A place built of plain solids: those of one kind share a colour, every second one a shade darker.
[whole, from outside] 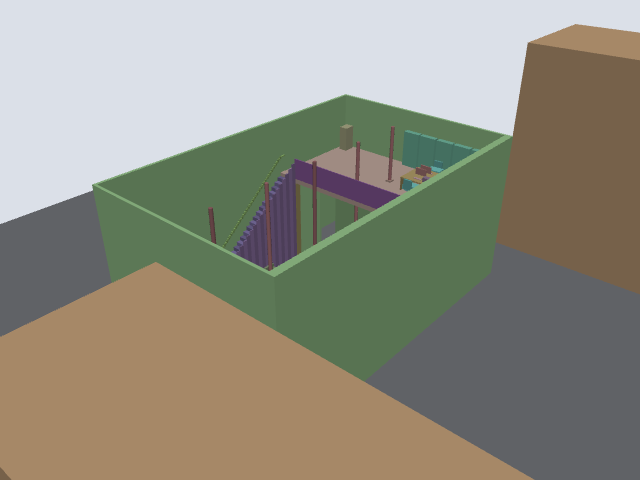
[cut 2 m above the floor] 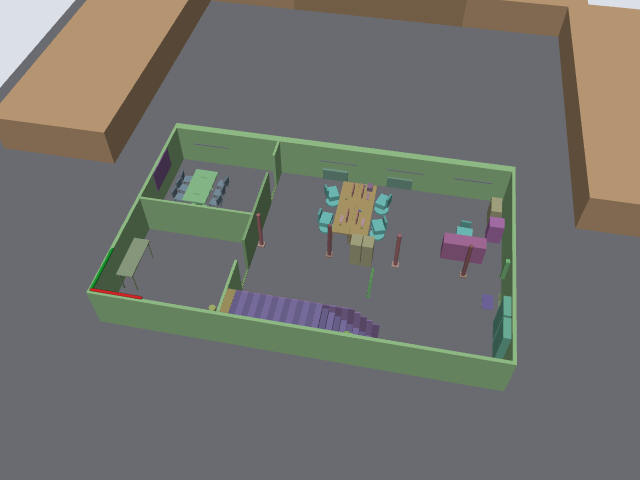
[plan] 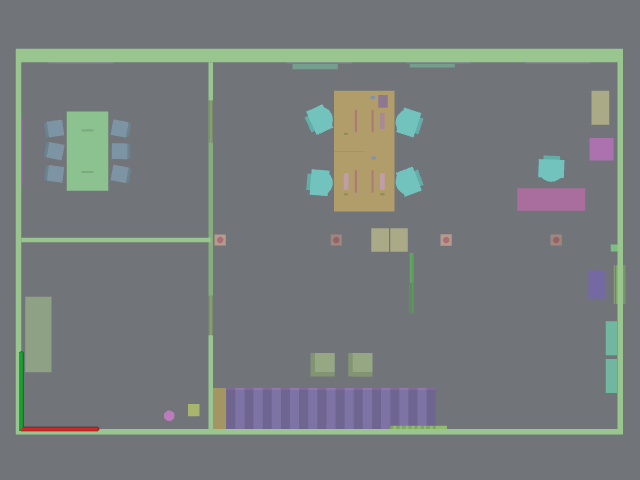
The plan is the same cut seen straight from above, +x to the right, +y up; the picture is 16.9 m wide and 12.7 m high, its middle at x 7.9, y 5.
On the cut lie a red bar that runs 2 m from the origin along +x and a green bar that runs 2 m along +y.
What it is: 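An old warehouse or works floor of two storeys fitted out as an office in the 2010s; 15.8 x 9.7 m, the upper floor cut back to a gallery 5.42 m deep at the west end, 4.78 m up; the hall 7.71 m high; one straight stair of 24 risers of 0.199 m along the south wall, 0.95 m clear between its wall rail and its guard; guards 0.99 m over the nosings and 1.06 m on the gallery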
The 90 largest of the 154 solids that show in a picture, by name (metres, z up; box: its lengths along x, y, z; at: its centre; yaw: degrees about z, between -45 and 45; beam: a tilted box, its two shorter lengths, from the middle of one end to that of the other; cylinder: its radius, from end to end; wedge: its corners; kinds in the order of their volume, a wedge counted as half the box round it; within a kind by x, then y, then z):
{
 "ring_works_1": {"box": [6.0, 16.48, 11.37], "at": [-6.29, 16.94, 5.63]},
 "ring_works_2": {"box": [6.86, 6.0, 7.9], "at": [-1.06, 27.68, 3.9]},
 "ring_works_3": {"box": [10.78, 6.0, 7.91], "at": [7.77, 27.68, 3.9]},
 "ring_works_4": {"box": [7.1, 6.0, 7.99], "at": [16.71, 27.68, 3.94]},
 "ring_works_5": {"box": [6.0, 16.48, 9.24], "at": [22.06, 16.94, 4.57]},
 "wall_1": {"box": [0.15, 10.0, 7.76], "at": [-0.07, 4.85, 3.83]},
 "wall_2": {"box": [5.01, 0.12, 4.53], "at": [2.5, 5.0, 2.21]},
 "wall_3": {"box": [0.12, 2.48, 4.53], "at": [5.01, 1.24, 2.21]},
 "wall_4": {"box": [0.12, 4.06, 4.53], "at": [5.01, 5.55, 2.21]},
 "wall_5": {"box": [0.12, 1.0, 4.53], "at": [5.01, 9.2, 2.21]},
 "wall_6": {"box": [16.07, 0.15, 7.76], "at": [7.88, -0.07, 3.83]},
 "wall_7": {"box": [16.07, 0.36, 7.76], "at": [7.88, 9.88, 3.83]},
 "wall_8": {"box": [0.15, 10.0, 7.76], "at": [15.85, 4.85, 3.83]},
 "gallery_level_1": {"box": [5.42, 9.71, 0.3], "at": [2.71, 4.85, 4.63]},
 "main_steps_1": {"box": [0.24, 1.04, 4.63], "at": [5.54, 0.52, 2.26]},
 "main_steps_2": {"box": [0.24, 1.04, 4.43], "at": [5.78, 0.52, 2.16]},
 "main_steps_3": {"box": [0.24, 1.04, 4.23], "at": [6.02, 0.52, 2.06]},
 "main_steps_4": {"box": [0.24, 1.04, 4.03], "at": [6.26, 0.52, 1.97]},
 "main_steps_5": {"box": [0.24, 1.04, 3.83], "at": [6.5, 0.52, 1.87]},
 "main_steps_6": {"box": [0.24, 1.04, 3.63], "at": [6.74, 0.52, 1.77]},
 "main_steps_7": {"box": [0.24, 1.04, 3.43], "at": [6.98, 0.52, 1.67]},
 "main_steps_8": {"box": [0.24, 1.04, 3.23], "at": [7.23, 0.52, 1.57]},
 "main_steps_9": {"box": [0.24, 1.04, 3.04], "at": [7.47, 0.52, 1.47]},
 "main_steps_10": {"box": [0.24, 1.04, 2.84], "at": [7.71, 0.52, 1.37]},
 "main_steps_11": {"box": [0.24, 1.04, 2.64], "at": [7.95, 0.52, 1.27]},
 "main_steps_12": {"box": [0.24, 1.04, 2.44], "at": [8.19, 0.52, 1.17]},
 "main_steps_13": {"box": [0.24, 1.04, 2.24], "at": [8.43, 0.52, 1.07]},
 "main_steps_14": {"box": [0.24, 1.04, 2.04], "at": [8.67, 0.52, 0.97]},
 "main_steps_15": {"box": [0.24, 1.04, 1.84], "at": [8.91, 0.52, 0.87]},
 "main_steps_16": {"box": [0.24, 1.04, 1.64], "at": [9.15, 0.52, 0.77]},
 "main_steps_17": {"box": [0.24, 1.04, 1.44], "at": [9.39, 0.52, 0.67]},
 "main_steps_18": {"box": [0.24, 1.04, 1.24], "at": [9.64, 0.52, 0.57]},
 "main_steps_19": {"box": [0.24, 1.04, 1.04], "at": [9.88, 0.52, 0.47]},
 "main_steps_20": {"box": [0.24, 1.04, 0.85], "at": [10.12, 0.52, 0.37]},
 "main_steps_21": {"box": [0.24, 1.04, 0.65], "at": [10.36, 0.52, 0.27]},
 "main_steps_22": {"box": [0.24, 1.04, 0.45], "at": [10.6, 0.52, 0.17]},
 "main_steps_23": {"box": [0.24, 1.04, 0.25], "at": [10.84, 0.52, 0.07]},
 "shelf_1": {"box": [0.3, 0.9, 1.95], "at": [0.16, 4.7, 5.7]},
 "shelf_2": {"box": [0.3, 0.9, 1.95], "at": [0.16, 5.7, 5.7]},
 "shelf_3": {"box": [0.3, 0.9, 1.95], "at": [0.16, 6.7, 5.7]},
 "shelf_4": {"box": [0.3, 0.9, 1.95], "at": [0.16, 7.7, 5.7]},
 "shelf_5": {"box": [0.3, 0.9, 1.95], "at": [15.61, 1.4, 0.93]},
 "shelf_6": {"box": [0.3, 0.9, 1.95], "at": [15.61, 2.4, 0.93]},
 "main_back_fill_1": {"box": [0.35, 1.08, 4.54], "at": [5.24, 0.54, 2.21]},
 "filing_cabinet_1": {"box": [0.62, 0.47, 1.37], "at": [0.45, 0.45, 5.41]},
 "filing_cabinet_2": {"box": [0.47, 0.62, 1.37], "at": [9.49, 5.0, 0.64]},
 "filing_cabinet_3": {"box": [0.47, 0.62, 1.37], "at": [9.99, 5.0, 0.64]},
 "filing_cabinet_4": {"box": [0.47, 0.9, 1.07], "at": [15.32, 8.5, 0.48]},
 "reception_counter_1": {"box": [1.8, 0.6, 1.1], "at": [14.02, 6.07, 0.5]},
 "post_1": {"cylinder": 0.09, "from": [2.51, 5.0, 4.78], "to": [2.51, 5.0, 7.71]},
 "post_2": {"cylinder": 0.09, "from": [5.26, 5.0, 0.0], "to": [5.26, 5.0, 7.71]},
 "post_3": {"cylinder": 0.09, "from": [8.33, 5.0, 0.0], "to": [8.33, 5.0, 7.71]},
 "post_4": {"cylinder": 0.09, "from": [11.24, 5.0, 0.0], "to": [11.24, 5.0, 7.71]},
 "post_5": {"cylinder": 0.09, "from": [14.15, 5.0, 0.0], "to": [14.15, 5.0, 7.71]},
 "club_1": {"box": [0.64, 0.12, 0.79], "at": [7.97, 1.45, 0.34]},
 "club_2": {"box": [0.64, 0.62, 0.48], "at": [7.97, 1.7, 0.19]},
 "club_3": {"box": [0.12, 0.62, 0.63], "at": [8.23, 1.7, 0.27]},
 "club_4": {"box": [0.12, 0.62, 0.63], "at": [8.71, 1.7, 0.27]},
 "club_5": {"box": [0.64, 0.12, 0.79], "at": [8.97, 1.45, 0.34]},
 "club_6": {"box": [0.64, 0.62, 0.48], "at": [8.97, 1.7, 0.19]},
 "club_7": {"box": [0.12, 0.62, 0.63], "at": [9.23, 1.7, 0.27]},
 "desk_1": {"box": [0.8, 1.6, 0.07], "at": [1.86, 6.8, 5.47]},
 "desk_2": {"box": [0.8, 1.6, 0.07], "at": [2.66, 6.8, 5.47]},
 "desk_3": {"box": [0.8, 1.6, 0.07], "at": [8.67, 6.55, 0.69]},
 "desk_4": {"box": [0.8, 1.6, 0.07], "at": [8.67, 8.15, 0.69]},
 "desk_5": {"box": [0.8, 1.6, 0.07], "at": [9.47, 6.55, 0.69]},
 "desk_6": {"box": [0.8, 1.6, 0.07], "at": [9.47, 8.15, 0.69]},
 "main_guard_1": {"box": [0.24, 0.05, 5.66], "at": [5.54, 1.06, 2.78]},
 "main_guard_2": {"box": [0.24, 0.05, 5.46], "at": [5.78, 1.06, 2.68]},
 "main_guard_3": {"box": [0.24, 0.05, 5.26], "at": [6.02, 1.06, 2.58]},
 "main_guard_4": {"box": [0.24, 0.05, 5.06], "at": [6.26, 1.06, 2.48]},
 "main_guard_5": {"box": [0.24, 0.05, 4.86], "at": [6.5, 1.06, 2.38]},
 "main_guard_6": {"box": [0.24, 0.05, 4.66], "at": [6.74, 1.06, 2.28]},
 "main_guard_7": {"box": [0.24, 0.05, 4.46], "at": [6.99, 1.06, 2.18]},
 "main_guard_8": {"box": [0.24, 0.05, 4.26], "at": [7.23, 1.06, 2.08]},
 "main_guard_9": {"box": [0.24, 0.05, 3.86], "at": [7.71, 1.06, 1.88]},
 "task_chair_1": {"box": [0.48, 0.68, 0.26], "at": [1.08, 6.79, 5.36], "yaw": 6.2},
 "task_chair_2": {"box": [0.48, 0.68, 0.26], "at": [7.89, 6.52, 0.58], "yaw": -4.6},
 "task_chair_3": {"box": [0.48, 0.68, 0.26], "at": [7.89, 8.19, 0.58], "yaw": 24.5},
 "task_chair_4": {"box": [0.48, 0.68, 0.26], "at": [10.25, 6.54, 0.58], "yaw": 20.7},
 "task_chair_5": {"box": [0.48, 0.68, 0.26], "at": [10.25, 8.11, 0.58], "yaw": -18.1},
 "task_chair_6": {"box": [0.68, 0.48, 0.26], "at": [14.02, 6.89, 0.58], "yaw": -2.0},
 "gallery_guard_1": {"box": [0.05, 8.67, 1.11], "at": [5.39, 5.37, 5.28]},
 "printer_1": {"box": [0.64, 0.6, 1.09], "at": [15.35, 7.4, 0.49]},
 "radiator_1": {"box": [1.2, 0.14, 0.6], "at": [7.77, 9.59, 0.42]},
 "radiator_2": {"box": [1.2, 0.1, 0.6], "at": [10.87, 9.61, 0.42]},
 "meeting_table_1": {"box": [1.1, 2.1, 0.07], "at": [1.75, 7.35, 0.7]},
 "water_cooler_1": {"box": [0.31, 0.33, 1.03], "at": [4.56, 0.5, 0.47]},
 "whiteboard_1": {"box": [0.04, 1.8, 1.2], "at": [0.03, 7.35, 1.5]},
 "bar_table_1": {"box": [0.7, 2.0, 0.06], "at": [0.45, 2.5, 1.05]}
}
